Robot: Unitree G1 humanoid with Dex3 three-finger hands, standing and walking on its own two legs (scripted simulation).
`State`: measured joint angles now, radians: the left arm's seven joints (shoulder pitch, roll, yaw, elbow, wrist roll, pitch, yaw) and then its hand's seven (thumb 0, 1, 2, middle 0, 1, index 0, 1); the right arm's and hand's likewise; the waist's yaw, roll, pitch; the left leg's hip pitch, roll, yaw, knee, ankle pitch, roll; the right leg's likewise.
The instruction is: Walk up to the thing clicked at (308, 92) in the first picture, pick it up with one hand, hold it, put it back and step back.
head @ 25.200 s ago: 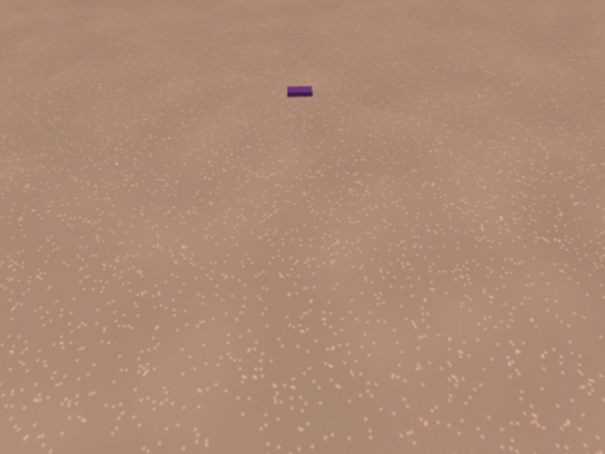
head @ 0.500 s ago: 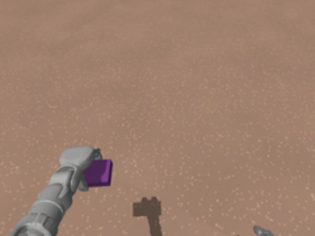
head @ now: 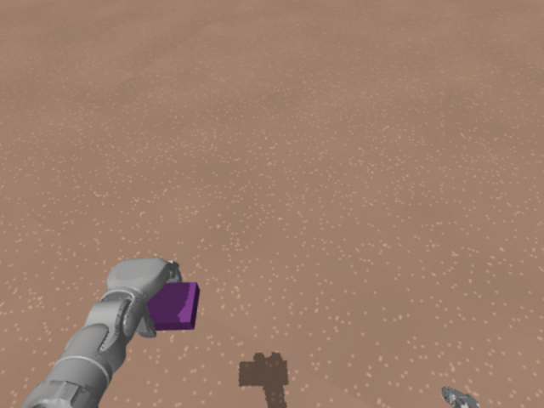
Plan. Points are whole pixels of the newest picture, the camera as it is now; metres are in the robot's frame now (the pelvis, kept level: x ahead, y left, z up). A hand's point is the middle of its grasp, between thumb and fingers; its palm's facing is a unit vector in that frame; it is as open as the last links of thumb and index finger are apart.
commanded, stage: hold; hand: left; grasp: from above
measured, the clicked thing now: (151, 306) +0.31 +0.23 -0.09
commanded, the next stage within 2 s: crouch in 1.12 s
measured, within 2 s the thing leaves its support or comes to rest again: neither
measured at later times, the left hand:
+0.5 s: hand (144, 320) +0.26 +0.22 -0.04, palm faces -0.46 -0.04 -0.89, open 9.8 cm
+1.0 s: hand (142, 319) +0.27 +0.22 -0.04, palm faces -0.46 -0.04 -0.89, open 9.8 cm
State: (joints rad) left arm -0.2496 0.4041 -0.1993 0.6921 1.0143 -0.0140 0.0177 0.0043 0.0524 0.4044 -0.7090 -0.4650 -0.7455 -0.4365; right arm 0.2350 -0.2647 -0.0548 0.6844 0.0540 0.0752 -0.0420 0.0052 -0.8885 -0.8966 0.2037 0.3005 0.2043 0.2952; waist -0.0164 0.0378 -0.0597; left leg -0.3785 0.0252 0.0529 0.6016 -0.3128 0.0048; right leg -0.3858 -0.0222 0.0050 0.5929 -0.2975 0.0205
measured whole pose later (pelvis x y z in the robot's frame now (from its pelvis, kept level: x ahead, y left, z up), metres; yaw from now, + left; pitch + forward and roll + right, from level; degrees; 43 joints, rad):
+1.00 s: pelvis -0.02 +0.00 +0.01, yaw +0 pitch +1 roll +0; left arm -0.22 0.41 -0.22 0.64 1.01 -0.04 0.00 0.00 0.06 0.40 -0.70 -0.47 -0.74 -0.44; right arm 0.19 -0.25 -0.03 0.68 0.06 0.08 -0.07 0.01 -0.90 -0.90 0.20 0.30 0.20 0.30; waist 0.01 0.04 0.00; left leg -0.28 0.02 0.06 0.49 -0.24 0.00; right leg -0.29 -0.03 0.01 0.50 -0.23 0.02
